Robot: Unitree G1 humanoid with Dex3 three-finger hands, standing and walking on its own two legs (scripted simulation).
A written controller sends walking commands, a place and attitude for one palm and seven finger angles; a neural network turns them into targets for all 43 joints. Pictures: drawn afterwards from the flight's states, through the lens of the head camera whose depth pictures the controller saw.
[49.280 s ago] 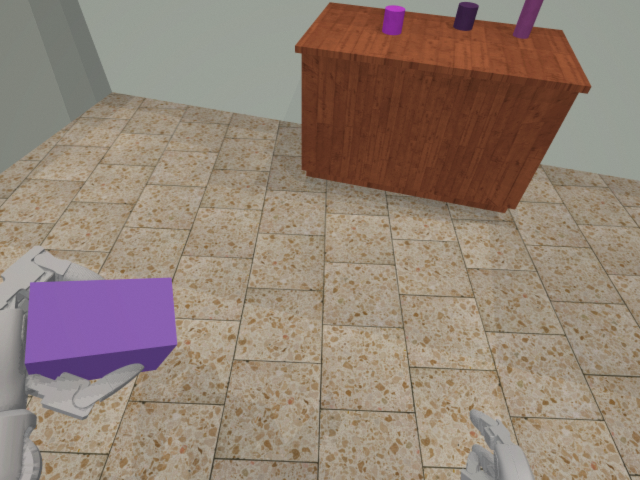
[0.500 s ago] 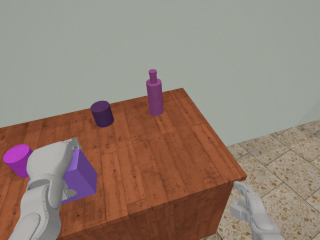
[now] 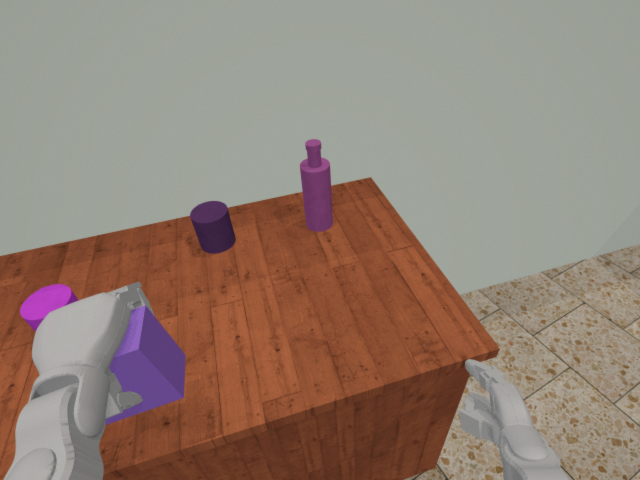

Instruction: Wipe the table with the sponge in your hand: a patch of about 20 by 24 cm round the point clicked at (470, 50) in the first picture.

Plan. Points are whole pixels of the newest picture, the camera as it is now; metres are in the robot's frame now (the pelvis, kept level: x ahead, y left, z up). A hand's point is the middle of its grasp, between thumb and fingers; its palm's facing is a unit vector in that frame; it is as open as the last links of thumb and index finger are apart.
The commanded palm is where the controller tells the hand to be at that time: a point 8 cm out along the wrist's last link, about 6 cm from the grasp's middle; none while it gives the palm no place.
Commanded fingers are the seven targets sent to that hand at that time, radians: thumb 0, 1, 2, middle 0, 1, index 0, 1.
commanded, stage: bring the sponge back beside the body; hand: left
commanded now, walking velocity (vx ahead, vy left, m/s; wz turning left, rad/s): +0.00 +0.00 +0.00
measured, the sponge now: (128, 374) +0.19 +0.28 +0.06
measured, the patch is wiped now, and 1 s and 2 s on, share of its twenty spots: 1.00 1.00 1.00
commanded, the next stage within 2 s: step back with the hand held close in 0.42 s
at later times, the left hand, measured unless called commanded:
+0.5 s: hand (108, 359) +0.18 +0.29 +0.11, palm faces +0.10 -0.17 -0.98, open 10.5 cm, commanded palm +0.14 +0.28 +0.18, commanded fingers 0.00 0.10 1.30 -1.20 -1.60 -1.20 -1.60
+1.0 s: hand (130, 308) +0.22 +0.26 +0.16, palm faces +0.32 -0.83 -0.46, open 10.5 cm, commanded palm +0.17 +0.29 +0.17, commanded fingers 0.00 0.10 1.30 -1.20 -1.60 -1.20 -1.60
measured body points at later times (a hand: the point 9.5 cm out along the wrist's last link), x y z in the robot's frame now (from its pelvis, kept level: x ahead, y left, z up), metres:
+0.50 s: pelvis -0.01 +0.01 +0.00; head -0.05 -0.03 +0.45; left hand +0.17 +0.29 +0.16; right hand +0.26 -0.18 -0.06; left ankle +0.02 +0.09 -0.74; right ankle +0.02 -0.10 -0.74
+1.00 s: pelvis +0.00 +0.01 -0.01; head +0.01 +0.02 +0.44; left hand +0.19 +0.30 +0.18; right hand +0.13 -0.25 -0.10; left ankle +0.02 +0.09 -0.74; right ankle +0.02 -0.10 -0.74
